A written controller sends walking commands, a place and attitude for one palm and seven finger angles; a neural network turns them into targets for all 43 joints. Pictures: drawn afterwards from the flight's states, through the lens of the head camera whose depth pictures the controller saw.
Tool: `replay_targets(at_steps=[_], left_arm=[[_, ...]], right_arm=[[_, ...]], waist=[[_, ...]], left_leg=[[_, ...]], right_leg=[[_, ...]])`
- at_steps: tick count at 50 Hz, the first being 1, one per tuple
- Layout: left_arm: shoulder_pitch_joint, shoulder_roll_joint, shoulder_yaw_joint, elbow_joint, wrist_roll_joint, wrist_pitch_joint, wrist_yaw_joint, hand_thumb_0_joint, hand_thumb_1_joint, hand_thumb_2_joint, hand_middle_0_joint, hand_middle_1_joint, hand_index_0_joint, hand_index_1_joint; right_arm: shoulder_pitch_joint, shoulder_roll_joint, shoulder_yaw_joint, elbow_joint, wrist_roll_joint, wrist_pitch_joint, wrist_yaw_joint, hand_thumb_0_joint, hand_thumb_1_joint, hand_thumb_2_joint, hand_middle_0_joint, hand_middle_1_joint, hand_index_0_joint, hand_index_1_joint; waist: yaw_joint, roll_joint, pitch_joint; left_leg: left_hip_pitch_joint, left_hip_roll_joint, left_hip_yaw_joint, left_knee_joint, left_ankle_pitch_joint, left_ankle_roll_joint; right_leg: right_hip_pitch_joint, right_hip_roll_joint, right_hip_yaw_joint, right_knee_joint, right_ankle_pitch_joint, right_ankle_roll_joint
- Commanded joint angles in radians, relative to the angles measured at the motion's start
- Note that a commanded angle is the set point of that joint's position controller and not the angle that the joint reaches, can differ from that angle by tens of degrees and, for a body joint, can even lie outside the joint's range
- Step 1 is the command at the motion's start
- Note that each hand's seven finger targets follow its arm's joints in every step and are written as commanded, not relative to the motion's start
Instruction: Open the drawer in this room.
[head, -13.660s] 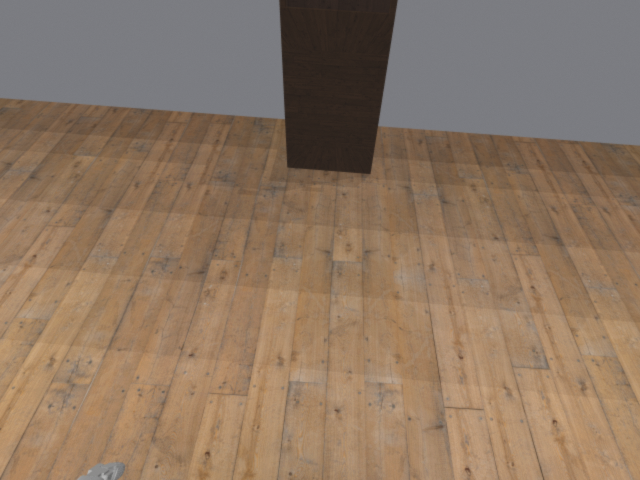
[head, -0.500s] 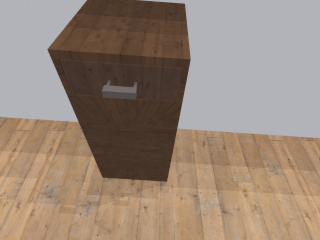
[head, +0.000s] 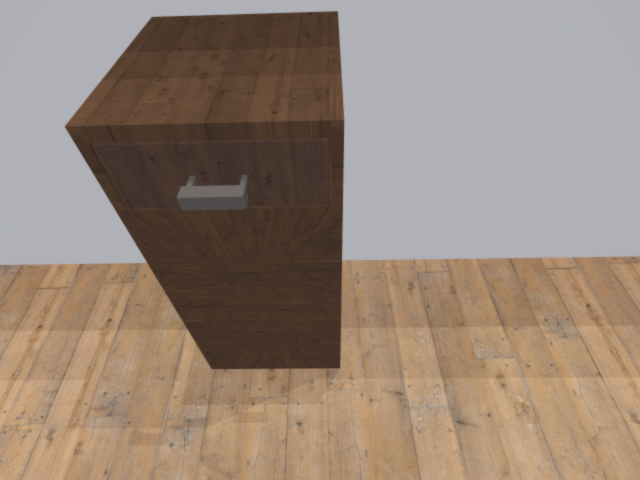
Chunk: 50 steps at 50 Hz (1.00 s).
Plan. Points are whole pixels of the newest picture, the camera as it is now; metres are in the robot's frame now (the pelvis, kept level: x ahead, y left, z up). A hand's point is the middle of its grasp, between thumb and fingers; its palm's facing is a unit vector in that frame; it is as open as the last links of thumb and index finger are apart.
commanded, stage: come to a stop and stand still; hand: left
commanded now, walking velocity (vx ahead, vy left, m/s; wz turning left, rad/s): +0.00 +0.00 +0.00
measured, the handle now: (215, 188) +0.54 +0.20 +0.05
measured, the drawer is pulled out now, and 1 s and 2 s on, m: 0.00 0.00 0.00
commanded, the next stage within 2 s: look again from close up in 0.50 s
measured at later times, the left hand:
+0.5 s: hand out of the picture +0.02 +0.15 -0.17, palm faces +0.02 -0.97 -0.22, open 7.3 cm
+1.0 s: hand out of the picture +0.01 +0.15 -0.17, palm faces +0.03 -0.98 -0.20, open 7.4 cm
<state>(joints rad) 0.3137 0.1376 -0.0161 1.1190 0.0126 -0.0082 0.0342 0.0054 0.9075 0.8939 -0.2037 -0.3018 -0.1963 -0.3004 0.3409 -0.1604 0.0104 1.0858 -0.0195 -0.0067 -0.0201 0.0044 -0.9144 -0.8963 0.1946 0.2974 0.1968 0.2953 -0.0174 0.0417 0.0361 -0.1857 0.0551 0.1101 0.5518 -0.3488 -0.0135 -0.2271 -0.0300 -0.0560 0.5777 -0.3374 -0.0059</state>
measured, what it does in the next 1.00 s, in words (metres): stands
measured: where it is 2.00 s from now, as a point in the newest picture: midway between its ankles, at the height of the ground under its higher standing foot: outside the picture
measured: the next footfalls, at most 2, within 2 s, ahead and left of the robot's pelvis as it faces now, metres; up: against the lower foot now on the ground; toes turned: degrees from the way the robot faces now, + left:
none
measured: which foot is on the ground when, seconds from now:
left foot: down 0.00-1.00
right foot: down 0.00-1.00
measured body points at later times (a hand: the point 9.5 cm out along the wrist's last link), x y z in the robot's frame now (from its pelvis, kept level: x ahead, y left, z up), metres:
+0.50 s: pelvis +0.02 -0.03 +0.01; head +0.03 -0.04 +0.45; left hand +0.02 +0.20 -0.15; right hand +0.02 -0.25 -0.16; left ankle -0.03 +0.12 -0.73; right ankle -0.02 -0.11 -0.73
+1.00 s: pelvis +0.02 -0.02 +0.01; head +0.03 -0.02 +0.46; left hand +0.01 +0.20 -0.15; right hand +0.00 -0.23 -0.16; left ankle -0.03 +0.12 -0.73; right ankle -0.02 -0.11 -0.73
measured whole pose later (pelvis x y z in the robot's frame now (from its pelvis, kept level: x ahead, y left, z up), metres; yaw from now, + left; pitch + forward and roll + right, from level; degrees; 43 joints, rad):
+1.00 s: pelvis +0.02 -0.02 +0.01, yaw +0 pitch -1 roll +0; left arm 0.28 0.14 0.01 1.13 0.01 -0.01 0.04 0.01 0.91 0.89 -0.20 -0.30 -0.20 -0.30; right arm 0.29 -0.12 0.01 1.15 -0.02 -0.02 -0.04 0.00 -0.91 -0.90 0.19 0.30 0.20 0.30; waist 0.00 0.00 0.04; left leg -0.11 0.08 0.11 0.44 -0.31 -0.05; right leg -0.16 0.00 -0.06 0.48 -0.31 -0.03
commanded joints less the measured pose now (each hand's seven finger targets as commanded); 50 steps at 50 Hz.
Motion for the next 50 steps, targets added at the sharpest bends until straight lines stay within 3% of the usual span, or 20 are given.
replay_targets(at_steps=[1,7,16,30,50], left_arm=[[0.032,0.119,0.019,-0.038,-0.005,-0.021,0.002,0.0,0.9,0.9,-0.2,-0.3,-0.2,-0.3],[0.028,0.114,0.024,-0.033,-0.004,-0.021,0.004,0.0,0.9,0.9,-0.2,-0.3,-0.2,-0.3],[0.022,0.127,0.035,-0.03,-0.003,-0.025,0.006,0.0,0.9,0.9,-0.2,-0.3,-0.2,-0.3],[0.022,0.123,0.037,-0.023,-0.003,-0.022,0.003,0.0,0.9,0.9,-0.2,-0.3,-0.2,-0.3],[0.04,0.101,0.034,-0.014,-0.002,-0.02,0.003,0.0,0.9,0.9,-0.2,-0.3,-0.2,-0.3]], right_arm=[[0.041,-0.068,-0.007,-0.035,0.005,-0.012,-0.002,0.0,-0.9,-0.9,0.2,0.3,0.2,0.3],[0.046,-0.055,-0.008,-0.004,0.004,-0.011,-0.006,0.0,-0.9,-0.9,0.2,0.3,0.2,0.3],[0.025,-0.057,-0.011,0.015,0.005,-0.01,-0.014,0.0,-0.9,-0.9,0.2,0.3,0.2,0.3],[0.005,-0.066,-0.012,0.024,0.004,-0.01,-0.019,0.0,-0.9,-0.9,0.2,0.3,0.2,0.3],[0.03,-0.048,-0.012,0.043,0.004,-0.014,-0.021,0.0,-0.9,-0.9,0.2,0.3,0.2,0.3]], waist=[[0.005,-0.089,0.061],[0.008,-0.077,0.041],[0.012,-0.065,0.001],[0.016,-0.031,-0.005],[0.02,-0.045,0.017]], left_leg=[[-0.039,0.05,-0.062,-0.114,0.143,0.041],[-0.005,0.052,-0.053,-0.131,0.171,0.035],[0.032,0.058,-0.036,-0.121,0.254,0.02],[0.066,0.07,-0.037,-0.144,0.291,0.017],[0.054,0.072,-0.047,-0.169,0.266,0.023]], right_leg=[[-0.02,-0.077,0.099,-0.142,0.2,-0.047],[0.006,-0.074,0.097,-0.146,0.271,-0.045],[0.066,-0.087,0.094,-0.142,0.486,-0.046],[0.069,-0.079,0.09,-0.166,0.467,-0.044],[0.056,-0.073,0.086,-0.177,0.391,-0.041]])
